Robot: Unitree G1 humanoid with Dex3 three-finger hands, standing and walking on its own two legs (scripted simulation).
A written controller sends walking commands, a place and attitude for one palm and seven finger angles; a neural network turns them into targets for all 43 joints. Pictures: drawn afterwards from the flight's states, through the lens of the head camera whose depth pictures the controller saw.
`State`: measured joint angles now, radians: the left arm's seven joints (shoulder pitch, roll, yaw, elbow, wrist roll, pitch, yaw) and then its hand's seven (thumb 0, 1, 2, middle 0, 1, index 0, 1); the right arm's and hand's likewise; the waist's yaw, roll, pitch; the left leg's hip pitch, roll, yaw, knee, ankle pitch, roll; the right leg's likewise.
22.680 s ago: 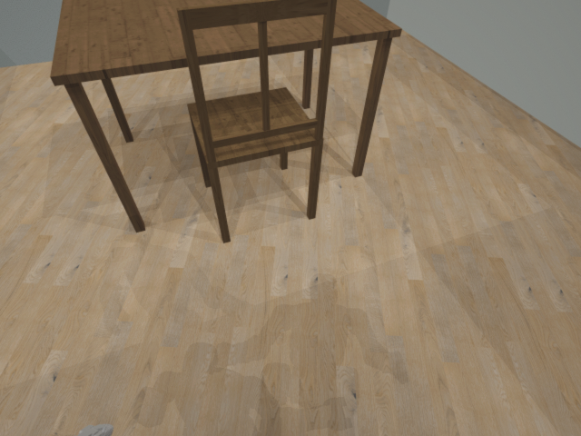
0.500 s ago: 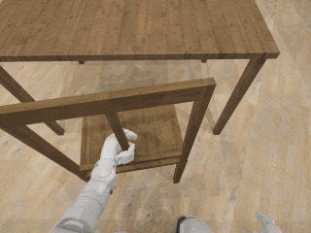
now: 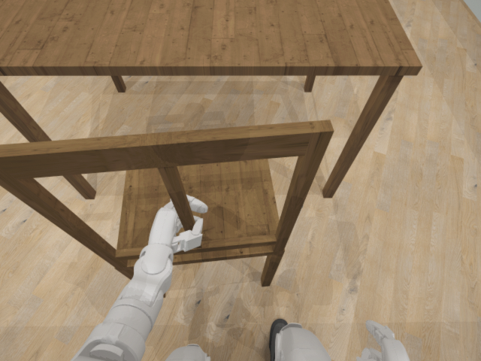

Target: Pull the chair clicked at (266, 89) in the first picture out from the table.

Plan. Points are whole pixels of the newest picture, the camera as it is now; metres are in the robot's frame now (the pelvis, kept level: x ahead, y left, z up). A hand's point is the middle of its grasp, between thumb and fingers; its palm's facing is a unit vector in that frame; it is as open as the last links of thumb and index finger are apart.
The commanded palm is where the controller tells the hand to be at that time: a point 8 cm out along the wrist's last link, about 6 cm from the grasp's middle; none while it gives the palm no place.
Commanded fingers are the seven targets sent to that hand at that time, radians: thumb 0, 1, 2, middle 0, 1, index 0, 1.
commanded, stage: step backward, pulling the chair out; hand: left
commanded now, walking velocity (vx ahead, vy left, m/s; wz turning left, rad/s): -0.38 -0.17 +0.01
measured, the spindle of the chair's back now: (185, 214) +0.36 +0.11 -0.04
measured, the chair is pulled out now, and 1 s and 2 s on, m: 0.22 0.41 0.58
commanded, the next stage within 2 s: stop walking, hand still on the chair in 1.52 s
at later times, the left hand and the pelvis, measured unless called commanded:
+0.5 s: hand (193, 277) +0.25 +0.08 -0.06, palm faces -0.08 -0.99 -0.15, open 5.2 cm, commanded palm +0.23 +0.14 -0.06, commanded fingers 0.00 0.90 0.90 -0.50 -1.45 -0.50 -1.45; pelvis -0.08 -0.02 +0.01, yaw +0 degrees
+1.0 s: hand (185, 347) +0.15 +0.09 -0.06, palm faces -0.04 -0.98 -0.17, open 5.3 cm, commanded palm +0.13 +0.14 -0.05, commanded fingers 0.00 0.90 0.90 -0.50 -1.45 -0.50 -1.45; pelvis -0.18 -0.03 +0.00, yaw +0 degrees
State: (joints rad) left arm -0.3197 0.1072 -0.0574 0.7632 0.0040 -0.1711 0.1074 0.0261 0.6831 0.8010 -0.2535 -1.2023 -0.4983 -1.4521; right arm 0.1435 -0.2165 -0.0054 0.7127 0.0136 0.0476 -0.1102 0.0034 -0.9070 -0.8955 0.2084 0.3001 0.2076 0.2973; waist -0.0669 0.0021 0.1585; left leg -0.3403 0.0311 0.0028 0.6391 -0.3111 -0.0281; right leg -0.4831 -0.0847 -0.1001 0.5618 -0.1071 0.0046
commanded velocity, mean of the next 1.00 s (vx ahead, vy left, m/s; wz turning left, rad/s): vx -0.38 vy -0.04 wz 0.00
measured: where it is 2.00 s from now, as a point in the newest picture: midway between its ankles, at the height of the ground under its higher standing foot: outside the picture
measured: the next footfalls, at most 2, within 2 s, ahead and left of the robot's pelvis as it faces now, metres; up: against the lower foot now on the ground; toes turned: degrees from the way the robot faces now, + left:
right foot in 0.16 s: +0.04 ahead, -0.15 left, +0.00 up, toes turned -3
left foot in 0.42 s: -0.09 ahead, +0.12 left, +0.00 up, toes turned +2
